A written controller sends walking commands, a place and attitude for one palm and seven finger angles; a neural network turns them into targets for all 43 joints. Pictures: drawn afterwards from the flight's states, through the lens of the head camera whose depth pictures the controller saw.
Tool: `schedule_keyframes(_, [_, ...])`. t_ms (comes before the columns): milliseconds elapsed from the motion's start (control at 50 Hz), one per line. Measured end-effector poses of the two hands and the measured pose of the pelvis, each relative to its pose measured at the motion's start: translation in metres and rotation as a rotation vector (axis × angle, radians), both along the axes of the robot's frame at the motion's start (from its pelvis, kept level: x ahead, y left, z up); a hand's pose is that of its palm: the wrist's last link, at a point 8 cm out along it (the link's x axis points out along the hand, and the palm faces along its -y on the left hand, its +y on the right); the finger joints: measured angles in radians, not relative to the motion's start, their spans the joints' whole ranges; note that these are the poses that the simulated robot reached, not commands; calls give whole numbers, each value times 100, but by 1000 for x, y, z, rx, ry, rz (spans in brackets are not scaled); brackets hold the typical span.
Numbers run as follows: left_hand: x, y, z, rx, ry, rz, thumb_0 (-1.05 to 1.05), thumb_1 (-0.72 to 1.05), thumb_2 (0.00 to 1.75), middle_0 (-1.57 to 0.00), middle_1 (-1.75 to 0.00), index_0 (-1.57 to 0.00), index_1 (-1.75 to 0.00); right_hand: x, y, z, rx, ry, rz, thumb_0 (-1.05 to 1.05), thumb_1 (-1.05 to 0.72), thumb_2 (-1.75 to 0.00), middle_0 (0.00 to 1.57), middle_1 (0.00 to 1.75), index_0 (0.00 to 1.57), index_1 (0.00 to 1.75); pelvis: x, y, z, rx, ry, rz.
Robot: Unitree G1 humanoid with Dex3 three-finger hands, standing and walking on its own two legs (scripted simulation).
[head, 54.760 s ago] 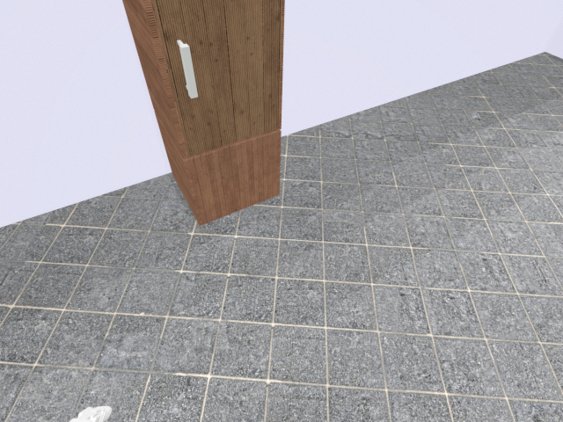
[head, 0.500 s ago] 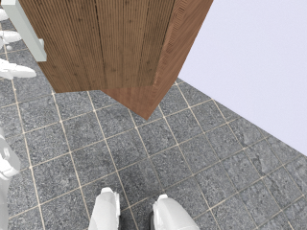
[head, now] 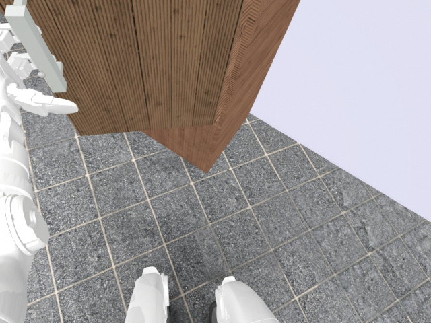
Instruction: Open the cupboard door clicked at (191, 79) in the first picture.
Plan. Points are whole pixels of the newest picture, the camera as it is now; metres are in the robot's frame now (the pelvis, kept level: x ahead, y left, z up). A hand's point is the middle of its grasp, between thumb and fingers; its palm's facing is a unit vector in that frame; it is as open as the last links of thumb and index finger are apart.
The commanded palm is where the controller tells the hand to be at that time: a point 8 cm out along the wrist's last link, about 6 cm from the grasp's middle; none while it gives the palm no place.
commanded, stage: slide the fingers in behind the handle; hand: left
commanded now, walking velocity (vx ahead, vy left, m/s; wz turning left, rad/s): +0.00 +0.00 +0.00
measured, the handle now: (42, 45) +0.57 +0.26 +0.09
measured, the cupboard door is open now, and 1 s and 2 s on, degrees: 43 43 58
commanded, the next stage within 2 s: close the thumb around the handle in 0.60 s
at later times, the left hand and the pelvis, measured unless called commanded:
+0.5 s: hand (51, 73) +0.52 +0.24 +0.08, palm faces +0.14 -0.99 -0.01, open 14.0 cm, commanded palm +0.50 +0.27 +0.08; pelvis +0.00 -0.01 +0.00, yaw +0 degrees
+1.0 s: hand (52, 75) +0.52 +0.24 +0.07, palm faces +0.14 -0.99 +0.00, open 11.4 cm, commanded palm +0.51 +0.27 +0.08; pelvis +0.00 +0.00 +0.00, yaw +0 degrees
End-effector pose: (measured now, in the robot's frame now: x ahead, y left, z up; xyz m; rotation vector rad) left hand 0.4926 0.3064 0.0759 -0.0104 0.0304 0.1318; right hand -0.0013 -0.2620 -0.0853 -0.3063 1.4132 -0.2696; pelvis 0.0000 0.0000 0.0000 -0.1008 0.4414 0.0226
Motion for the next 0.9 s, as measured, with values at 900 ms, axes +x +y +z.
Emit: schedule_keyframes(900, [-4, -14, 1, 1, 8, -3, -1, -33, 37, -31, -122, -31, -122, 6, -3, -1, 13, -22, 4, 0, -91, -90, 20, 29, 21, 30, 1, -3, 2, 6, -11, 3])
